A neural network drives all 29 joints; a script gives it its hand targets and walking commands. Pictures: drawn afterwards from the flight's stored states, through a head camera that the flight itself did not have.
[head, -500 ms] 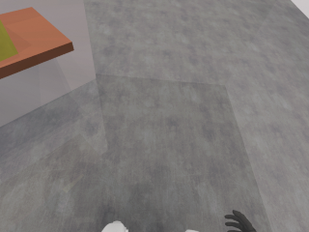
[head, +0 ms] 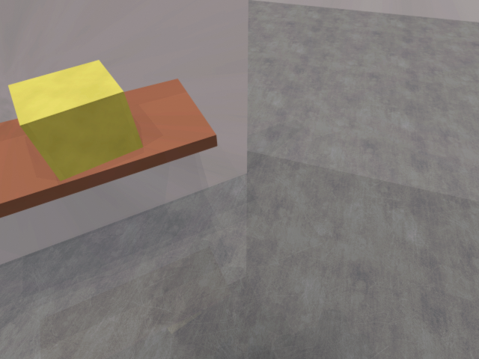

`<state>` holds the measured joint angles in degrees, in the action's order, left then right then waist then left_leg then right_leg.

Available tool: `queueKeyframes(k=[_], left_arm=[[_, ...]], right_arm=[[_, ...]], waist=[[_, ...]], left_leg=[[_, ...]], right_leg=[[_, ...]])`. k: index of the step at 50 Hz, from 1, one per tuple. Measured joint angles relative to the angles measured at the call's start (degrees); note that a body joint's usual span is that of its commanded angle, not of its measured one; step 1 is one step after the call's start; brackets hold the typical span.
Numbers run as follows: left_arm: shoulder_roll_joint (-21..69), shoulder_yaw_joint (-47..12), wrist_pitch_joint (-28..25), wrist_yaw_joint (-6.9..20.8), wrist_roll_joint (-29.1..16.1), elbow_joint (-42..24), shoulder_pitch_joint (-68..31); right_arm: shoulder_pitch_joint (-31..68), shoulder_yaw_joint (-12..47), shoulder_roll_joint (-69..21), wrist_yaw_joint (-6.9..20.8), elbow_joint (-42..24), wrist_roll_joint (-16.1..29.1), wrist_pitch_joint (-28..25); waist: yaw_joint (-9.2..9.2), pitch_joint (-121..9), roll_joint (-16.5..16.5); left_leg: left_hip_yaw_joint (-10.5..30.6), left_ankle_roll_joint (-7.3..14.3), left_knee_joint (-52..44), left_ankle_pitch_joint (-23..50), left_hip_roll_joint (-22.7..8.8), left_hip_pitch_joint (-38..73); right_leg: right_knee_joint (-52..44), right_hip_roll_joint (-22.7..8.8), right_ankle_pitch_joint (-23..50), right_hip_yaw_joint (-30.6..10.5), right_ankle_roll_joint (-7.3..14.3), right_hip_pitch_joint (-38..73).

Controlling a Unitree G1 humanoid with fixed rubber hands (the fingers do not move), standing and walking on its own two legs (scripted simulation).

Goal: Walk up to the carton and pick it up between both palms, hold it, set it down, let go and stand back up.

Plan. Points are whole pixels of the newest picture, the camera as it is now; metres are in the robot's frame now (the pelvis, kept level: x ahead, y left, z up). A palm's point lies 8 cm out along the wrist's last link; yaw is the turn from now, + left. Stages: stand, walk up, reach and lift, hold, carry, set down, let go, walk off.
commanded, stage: walk up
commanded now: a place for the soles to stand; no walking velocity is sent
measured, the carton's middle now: (80, 118) +0.72 +0.44 +0.00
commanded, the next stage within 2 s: none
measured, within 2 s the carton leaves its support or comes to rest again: neither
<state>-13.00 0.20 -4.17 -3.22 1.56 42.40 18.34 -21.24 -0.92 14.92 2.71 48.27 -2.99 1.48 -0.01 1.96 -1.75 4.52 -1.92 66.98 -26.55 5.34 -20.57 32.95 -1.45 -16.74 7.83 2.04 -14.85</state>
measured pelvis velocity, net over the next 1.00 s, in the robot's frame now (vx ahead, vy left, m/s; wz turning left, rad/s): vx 0.24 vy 0.18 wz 0.43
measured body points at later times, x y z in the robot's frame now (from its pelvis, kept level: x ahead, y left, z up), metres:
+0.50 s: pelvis +0.17 +0.11 -0.01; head +0.19 +0.14 +0.44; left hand +0.13 +0.37 -0.15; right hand +0.33 -0.10 -0.13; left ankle +0.24 +0.20 -0.73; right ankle +0.12 -0.07 -0.64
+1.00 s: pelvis +0.24 +0.18 +0.00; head +0.27 +0.15 +0.45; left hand +0.18 +0.43 -0.11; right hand +0.39 -0.04 -0.15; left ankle +0.21 +0.33 -0.67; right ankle +0.32 +0.06 -0.73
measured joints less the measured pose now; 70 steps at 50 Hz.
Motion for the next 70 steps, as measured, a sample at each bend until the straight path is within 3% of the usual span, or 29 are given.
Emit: queueKeyframes(k=[3,6,13,17,19,22,24,31,38,40,44,47,50,54,57,58,60,63,70], left_arm=[[0.1,0.0,-1.3,0.2,0.3,2.0,2.9],[-0.2,0.0,-2.1,1.0,0.7,3.9,6.0],[-1.0,-0.6,-1.6,1.4,1.6,6.3,9.8],[-1.7,-1.0,0.2,1.4,1.8,6.9,10.3],[-2.7,-1.0,1.8,1.9,1.7,7.1,8.1],[-3.2,-1.3,3.6,2.8,0.7,4.6,4.8],[-3.3,-1.4,3.4,3.2,0.7,3.3,3.0],[-2.0,-1.8,3.2,2.3,1.2,1.3,-0.4],[0.2,-1.4,4.0,-0.7,0.5,2.3,-0.4],[0.8,-1.1,3.6,-1.4,0.4,2.7,-0.1],[1.9,-1.2,3.0,-2.1,0.0,2.9,-0.1],[2.4,-0.8,2.4,-2.2,-0.3,3.6,0.3],[2.3,-0.6,2.3,-1.0,0.1,4.5,1.4],[1.4,-0.7,2.5,1.4,0.2,5.4,2.0],[0.5,-1.0,3.7,3.0,0.0,6.5,1.6],[-0.3,-1.0,4.2,3.3,-0.1,7.1,1.0],[-2.0,-0.7,5.4,3.4,0.1,7.5,-0.3],[-3.6,-0.6,7.0,2.7,-0.2,8.0,-1.7],[-3.6,-0.9,6.4,2.8,-0.6,10.0,-1.8]], right_arm=[[2.1,-1.0,2.1,0.6,-0.4,-0.3,-0.1],[4.9,-1.3,3.4,1.4,-1.0,-0.5,-0.2],[11.0,0.6,1.4,2.7,-1.9,-0.4,-0.1],[13.0,1.3,-0.9,2.7,-2.1,-0.3,-1.2],[13.6,1.1,-2.1,1.7,-1.7,0.1,-2.0],[11.6,0.4,-2.3,-0.7,-1.9,2.3,-1.2],[9.6,0.0,-2.0,-1.9,-1.3,2.7,-0.3],[3.6,-0.7,-0.8,-1.4,-0.9,1.5,-0.1],[2.3,0.3,-0.1,-0.3,-1.2,1.1,2.2],[2.7,0.9,0.0,-0.2,-0.8,1.5,2.7],[3.2,1.2,0.0,-0.1,0.3,0.5,2.9],[3.7,0.7,0.9,-0.1,0.8,-1.0,3.2],[3.9,0.1,1.8,-0.2,1.6,-0.2,2.9],[4.8,0.2,1.8,-1.5,2.2,0.9,1.5],[6.1,0.5,1.4,-2.5,1.8,1.4,0.0],[6.8,0.6,0.5,-2.8,2.0,1.6,-0.4],[7.9,1.3,-1.4,-2.9,1.5,2.1,-0.8],[8.5,2.3,-3.5,-3.5,0.3,2.7,-1.4],[10.6,2.7,-3.4,-4.3,-0.2,1.9,-1.3]], waist=[[1.33,0.5,-0.5],[1.92,1.5,-1.0],[2.42,3.6,-1.3],[2.73,3.6,0.2],[1.7,5.2,2.9],[0.47,5.7,2.4],[0.29,5.0,2.3],[-2.29,2.3,2.3],[-3.95,0.8,0.9],[-3.3,0.4,0.3],[-2.71,0.8,-1.9],[-1.28,2.0,-2.3],[0.12,2.1,-2.2],[1.56,2.1,-1.4],[1.95,1.9,-1.0],[1.89,2.0,0.3],[2.15,2.1,2.8],[1.41,1.5,4.2],[1.05,0.4,4.9]], left_leg=[[-1.0,-1.4,2.2,6.3,-3.9,-6.7],[-0.2,-1.3,-1.2,11.7,-6.7,-11.4],[-4.1,0.4,-22.1,19.6,-9.9,-11.9],[-7.2,3.2,-31.0,20.6,-7.7,-6.6],[-7.5,5.6,-27.9,17.0,-4.0,-6.8],[-5.0,6.4,-25.2,14.6,-2.1,-6.7],[-4.3,6.7,-27.6,14.8,-1.6,-4.3],[-2.8,8.3,-34.8,15.7,0.6,2.4],[-2.9,8.9,-31.6,11.6,3.1,3.9],[-3.5,8.7,-29.5,9.7,3.6,3.4],[-3.5,2.5,-17.2,0.7,1.4,-1.1],[-2.4,-0.4,-9.9,0.7,-2.2,-4.5],[-0.2,-2.1,-11.0,2.6,-6.0,-5.8],[0.6,-2.3,-21.5,7.2,-9.1,-3.9],[-1.9,-1.4,-30.1,14.5,-8.7,0.3],[-2.5,-0.9,-30.3,12.2,-7.9,0.8],[-3.0,0.1,-28.9,10.3,-6.9,0.6],[-1.9,0.6,-29.5,11.0,-7.4,0.6],[-2.9,1.4,-33.4,13.3,-6.9,1.8]], right_leg=[[-5.5,-1.9,0.7,1.2,-1.3,5.2],[-8.0,-3.3,0.0,2.4,-2.3,8.9],[-7.9,-5.0,-5.4,7.4,-5.7,16.0],[-2.1,-7.6,-11.3,9.1,-7.7,17.3],[9.2,-10.9,-12.1,6.0,-5.1,14.2],[31.8,-6.4,-15.9,-2.6,-2.9,4.1],[37.2,-4.6,-13.8,-5.0,-1.6,-1.7],[25.9,-3.5,-10.0,-6.5,-1.0,-12.1],[8.0,-1.0,0.1,-4.3,-0.6,-7.1],[4.1,-0.5,2.4,-4.0,-0.2,-4.4],[3.9,-1.6,0.7,-1.8,-1.5,-3.0],[0.8,-3.4,1.6,-1.4,-2.2,-0.6],[-2.0,-5.1,2.4,-1.3,-3.4,1.2],[-0.8,-7.0,1.1,-1.3,-5.6,1.2],[2.6,-8.0,-1.2,-1.4,-7.6,0.4],[4.0,-8.9,-2.1,-1.8,-7.9,0.0],[6.8,-8.4,-6.7,-4.2,-5.9,-0.7],[13.7,-4.0,-14.3,-5.6,-3.7,-2.4],[9.1,-0.4,-10.1,-6.6,-3.2,-1.4]])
